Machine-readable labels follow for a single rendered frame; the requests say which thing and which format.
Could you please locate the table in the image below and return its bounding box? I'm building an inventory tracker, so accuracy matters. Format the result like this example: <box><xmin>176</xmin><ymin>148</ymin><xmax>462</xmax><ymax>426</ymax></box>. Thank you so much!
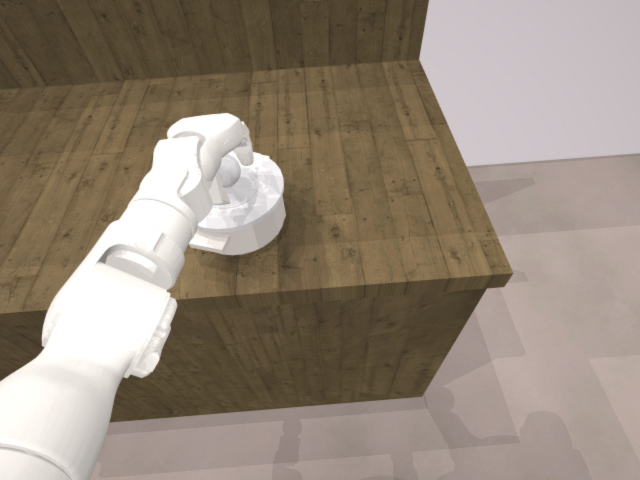
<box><xmin>0</xmin><ymin>0</ymin><xmax>513</xmax><ymax>423</ymax></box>

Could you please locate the robot left forearm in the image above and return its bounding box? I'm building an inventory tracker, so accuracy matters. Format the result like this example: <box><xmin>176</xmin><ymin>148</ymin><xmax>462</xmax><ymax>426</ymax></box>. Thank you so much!
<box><xmin>42</xmin><ymin>127</ymin><xmax>222</xmax><ymax>347</ymax></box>

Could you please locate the robot left upper arm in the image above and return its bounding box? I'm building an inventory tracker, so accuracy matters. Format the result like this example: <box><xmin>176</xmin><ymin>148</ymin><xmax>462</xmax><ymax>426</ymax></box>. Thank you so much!
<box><xmin>0</xmin><ymin>262</ymin><xmax>177</xmax><ymax>480</ymax></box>

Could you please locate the robot left hand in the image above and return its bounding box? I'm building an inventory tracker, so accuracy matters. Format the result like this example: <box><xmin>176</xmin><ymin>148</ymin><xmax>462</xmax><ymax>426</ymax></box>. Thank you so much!
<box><xmin>167</xmin><ymin>113</ymin><xmax>254</xmax><ymax>205</ymax></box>

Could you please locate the lid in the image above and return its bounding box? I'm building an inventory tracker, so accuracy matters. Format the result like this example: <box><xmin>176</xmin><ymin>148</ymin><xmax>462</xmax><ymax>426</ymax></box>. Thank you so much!
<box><xmin>197</xmin><ymin>151</ymin><xmax>284</xmax><ymax>233</ymax></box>

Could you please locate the knob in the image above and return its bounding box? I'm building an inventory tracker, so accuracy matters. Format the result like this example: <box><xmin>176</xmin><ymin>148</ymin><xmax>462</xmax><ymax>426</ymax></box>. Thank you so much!
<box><xmin>218</xmin><ymin>154</ymin><xmax>241</xmax><ymax>187</ymax></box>

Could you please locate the pot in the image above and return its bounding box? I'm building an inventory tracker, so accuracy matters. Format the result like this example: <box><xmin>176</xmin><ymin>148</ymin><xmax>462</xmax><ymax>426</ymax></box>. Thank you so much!
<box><xmin>189</xmin><ymin>155</ymin><xmax>286</xmax><ymax>255</ymax></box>

